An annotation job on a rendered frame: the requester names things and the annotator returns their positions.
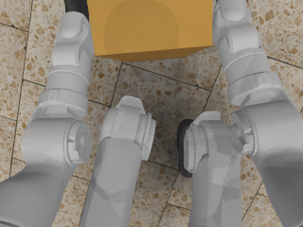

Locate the right robot thigh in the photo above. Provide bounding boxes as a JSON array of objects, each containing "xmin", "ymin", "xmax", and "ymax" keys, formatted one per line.
[{"xmin": 184, "ymin": 120, "xmax": 242, "ymax": 227}]

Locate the carton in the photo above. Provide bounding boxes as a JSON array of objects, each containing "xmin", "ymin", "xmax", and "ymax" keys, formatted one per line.
[{"xmin": 87, "ymin": 0, "xmax": 213, "ymax": 62}]

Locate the right robot forearm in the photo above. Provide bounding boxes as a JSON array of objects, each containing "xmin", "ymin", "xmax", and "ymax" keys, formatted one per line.
[{"xmin": 212, "ymin": 0, "xmax": 303, "ymax": 123}]

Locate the right robot foot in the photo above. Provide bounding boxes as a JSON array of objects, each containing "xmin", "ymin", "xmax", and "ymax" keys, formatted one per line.
[{"xmin": 176, "ymin": 119, "xmax": 194, "ymax": 178}]

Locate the left robot hand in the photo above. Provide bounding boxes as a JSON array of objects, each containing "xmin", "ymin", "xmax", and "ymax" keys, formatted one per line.
[{"xmin": 63, "ymin": 0, "xmax": 89, "ymax": 22}]

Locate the robot left upper arm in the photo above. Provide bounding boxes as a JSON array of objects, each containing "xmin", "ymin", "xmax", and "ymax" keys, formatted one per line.
[{"xmin": 0, "ymin": 117, "xmax": 93, "ymax": 227}]

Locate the robot right upper arm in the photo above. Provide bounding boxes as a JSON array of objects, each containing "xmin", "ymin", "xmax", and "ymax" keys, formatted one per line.
[{"xmin": 229, "ymin": 99, "xmax": 303, "ymax": 227}]

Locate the left robot forearm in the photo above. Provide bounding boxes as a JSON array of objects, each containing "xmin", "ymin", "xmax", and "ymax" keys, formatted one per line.
[{"xmin": 21, "ymin": 11, "xmax": 95, "ymax": 157}]

